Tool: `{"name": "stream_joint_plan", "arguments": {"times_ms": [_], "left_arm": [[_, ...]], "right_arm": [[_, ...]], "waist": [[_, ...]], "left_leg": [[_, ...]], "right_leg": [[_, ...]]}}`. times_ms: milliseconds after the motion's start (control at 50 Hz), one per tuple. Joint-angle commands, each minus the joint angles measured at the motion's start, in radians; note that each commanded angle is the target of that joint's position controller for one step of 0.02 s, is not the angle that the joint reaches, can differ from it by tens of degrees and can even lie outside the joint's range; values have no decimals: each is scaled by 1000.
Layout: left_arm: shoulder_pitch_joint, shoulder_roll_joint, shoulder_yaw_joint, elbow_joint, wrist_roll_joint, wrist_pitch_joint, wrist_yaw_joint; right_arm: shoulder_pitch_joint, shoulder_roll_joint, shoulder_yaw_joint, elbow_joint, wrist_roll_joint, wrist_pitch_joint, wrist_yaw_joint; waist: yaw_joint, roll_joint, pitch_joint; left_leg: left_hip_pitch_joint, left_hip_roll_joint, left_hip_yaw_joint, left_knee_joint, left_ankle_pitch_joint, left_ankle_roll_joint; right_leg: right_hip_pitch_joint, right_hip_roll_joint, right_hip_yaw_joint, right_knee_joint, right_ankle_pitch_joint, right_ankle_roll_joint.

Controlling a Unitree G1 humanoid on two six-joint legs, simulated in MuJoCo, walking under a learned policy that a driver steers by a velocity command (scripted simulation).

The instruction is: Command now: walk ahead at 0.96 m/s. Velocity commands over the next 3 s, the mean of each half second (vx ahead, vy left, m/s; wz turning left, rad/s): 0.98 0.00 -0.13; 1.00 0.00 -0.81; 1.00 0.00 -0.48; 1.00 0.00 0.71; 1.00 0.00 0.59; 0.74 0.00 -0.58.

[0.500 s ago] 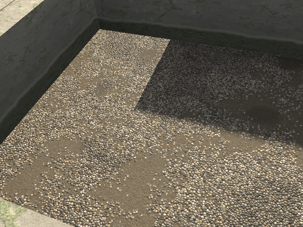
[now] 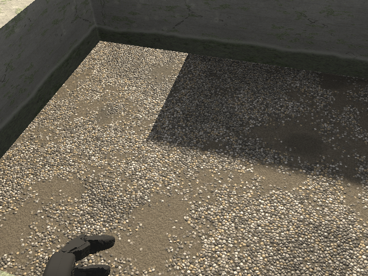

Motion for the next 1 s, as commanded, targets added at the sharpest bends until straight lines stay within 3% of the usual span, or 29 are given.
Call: {"name": "stream_joint_plan", "arguments": {"times_ms": [20, 40, 60, 80, 120, 160, 220, 280, 300, 320, 340, 360, 400, 440, 460, 500, 600, 620, 640, 740, 760, 800, 840, 880, 940, 960, 980, 1000], "left_arm": [[171, 186, 57, -16, 1, 2, 6], [198, 176, 50, -7, 1, 3, 10], [177, 158, 41, -13, 6, -4, 17], [137, 142, 30, -15, 3, -14, 23], [37, 110, 11, -34, 2, -26, 23], [-41, 102, 0, -53, 6, -34, 12], [-74, 125, 6, -52, -15, -40, -8], [-45, 143, 18, -46, -32, -20, -8], [13, 117, 8, -30, -19, -14, -3], [68, 65, -5, -21, -18, -15, -4], [41, 49, -11, -19, -13, -18, -4], [7, 53, -5, -25, -19, -19, -4], [-15, 53, -3, -24, -29, -15, -6], [-17, 42, -4, -12, -29, -10, -5], [-31, 37, 1, -16, -38, -2, 3], [-33, 39, 2, -10, -37, 5, 8], [-65, 63, 22, -21, -48, 25, 1], [-72, 60, 20, -25, -45, 28, 1], [-52, 57, 17, -20, -37, 30, 4], [-26, 81, 29, -10, -53, 38, 3], [-26, 71, 27, -9, -53, 45, 5], [-15, 79, 28, -10, -56, 51, 5], [-11, 90, 30, -8, -58, 49, 3], [-15, 95, 28, -16, -59, 55, 3], [-29, 109, 30, -26, -52, 59, 8], [-44, 119, 36, -36, -59, 54, 7], [-60, 146, 44, -35, -74, 36, 11], [-94, 126, 41, -52, -71, 25, 14]], "right_arm": [[-212, -69, -16, -181, -1, -36, -26], [-274, -89, -30, -202, -13, -35, -34], [-277, -80, -29, -203, -22, -37, -35], [-249, -63, -22, -201, -26, -37, -30], [-190, -37, -13, -190, -28, -26, -28], [-181, -33, -10, -188, -24, -7, -26], [-224, -27, 4, -201, -18, 5, -15], [-197, -28, 10, -188, -33, -1, 10], [-189, -20, 23, -184, -52, 0, 8], [-229, -37, 16, -193, -50, -1, 6], [-230, -69, 6, -203, -32, 1, 8], [-232, -93, 3, -208, -27, 3, 7], [-256, -102, 2, -214, -28, 5, 4], [-262, -84, 4, -219, -30, 2, 0], [-254, -78, 5, -219, -33, 2, -4], [-245, -71, 0, -215, -34, -1, -4], [-221, -68, -19, -202, -38, -9, -5], [-205, -70, -24, -199, -39, -8, -4], [-171, -70, -26, -191, -50, -7, -2], [-163, -67, -39, -185, -38, 3, 0], [-180, -33, -29, -194, -35, 9, 4], [-180, -39, -34, -196, -33, 17, 10], [-193, -43, -40, -205, -35, 27, 15], [-191, -24, -34, -206, -43, 34, 20], [-165, -19, -37, -209, -43, 41, 24], [-164, -15, -35, -209, -45, 36, 21], [-139, -22, -41, -216, -42, 39, 22], [-117, -53, -51, -200, -47, 41, 19]], "waist": [[172, -337, -143], [182, -271, -78], [159, -194, -66], [117, -174, -79], [48, -187, -108], [21, -188, -120], [27, -166, -112], [32, -102, -104], [59, -38, -118], [74, 88, -142], [29, 147, -143], [18, 168, -122], [23, 150, -90], [26, 99, -83], [23, 85, -71], [25, 44, -70], [23, 11, -83], [24, -2, -80], [16, 1, -72], [41, -38, -91], [51, -49, -84], [67, -62, -85], [85, -92, -92], [96, -106, -95], [87, -119, -103], [81, -120, -109], [30, -120, -121], [17, -54, -110]], "left_leg": [[-445, 1, -50, 188, 96, -27], [-545, -33, -118, 298, -62, -43], [-574, -43, -177, 373, -67, -57], [-564, -39, -195, 411, -49, -70], [-444, -21, -178, 390, 9, -96], [-290, 1, -122, 313, 84, -111], [-76, 68, -15, 112, 218, -98], [66, 69, 60, -45, 280, -58], [100, 91, 39, -52, 414, -43], [156, 125, -8, -57, 473, -28], [94, 152, -70, -145, 346, -18], [46, 179, -117, -223, 247, -13], [16, 192, -120, -268, 185, -21], [18, 174, -75, -272, 135, -49], [49, 168, -61, -279, 153, -63], [88, 164, -25, -268, 166, -76], [162, 156, 79, -215, 232, -90], [166, 161, 90, -204, 233, -92], [150, 161, 118, -188, 290, -94], [141, 147, 193, -128, 254, -99], [156, 140, 203, -102, 287, -103], [150, 137, 222, -67, 245, -105], [134, 127, 232, -21, 177, -106], [126, 118, 248, 9, 108, -107], [125, 111, 247, 45, 25, -102], [142, 113, 239, 50, 31, -97], [250, 132, 202, 6, -38, -69], [329, 200, 155, -46, -50, -45]], "right_leg": [[453, -242, 396, -194, 261, -134], [409, -302, 514, -231, 249, -191], [372, -320, 511, -210, 305, -206], [324, -312, 465, -189, 349, -198], [166, -263, 376, -196, 266, -148], [22, -215, 298, -231, 208, -110], [-86, -175, 237, -263, 75, -89], [-60, -126, 224, -225, 8, -74], [-28, -77, 175, -165, 29, -61], [-48, -17, 97, -117, 49, -28], [-8, 9, 31, -64, 31, 1], [21, 22, 9, -22, 34, 13], [55, 18, 8, -32, 79, 10], [95, 15, 15, -52, 110, 1], [78, 15, 32, -67, 110, -3], [73, 16, 45, -78, 118, -10], [46, 28, 73, -63, 180, -26], [36, 30, 74, -57, 208, -32], [38, 24, 79, -33, 273, -33], [31, 38, 100, -19, 379, -61], [-3, 44, 112, -25, 396, -63], [-32, 48, 144, -28, 434, -73], [-61, 59, 190, -27, 478, -83], [-106, 73, 236, -34, 494, -90], [-176, 84, 299, -57, 419, -96], [-212, 86, 316, -70, 386, -97], [-326, 94, 322, -109, 174, -82], [-425, 105, 280, -104, 73, -63]]}}
Next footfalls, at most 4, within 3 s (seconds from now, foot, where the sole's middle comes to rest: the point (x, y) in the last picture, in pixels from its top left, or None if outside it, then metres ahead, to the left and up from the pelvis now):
0.28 left None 0.14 0.15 -0.75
1.58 left None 0.05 0.07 -0.75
1.78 right None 0.01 -0.15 -0.75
2.12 left None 0.09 0.07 -0.75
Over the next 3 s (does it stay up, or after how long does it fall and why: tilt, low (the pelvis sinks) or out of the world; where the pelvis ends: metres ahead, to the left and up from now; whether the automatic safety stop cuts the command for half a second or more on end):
stays up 0.02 0.01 -0.01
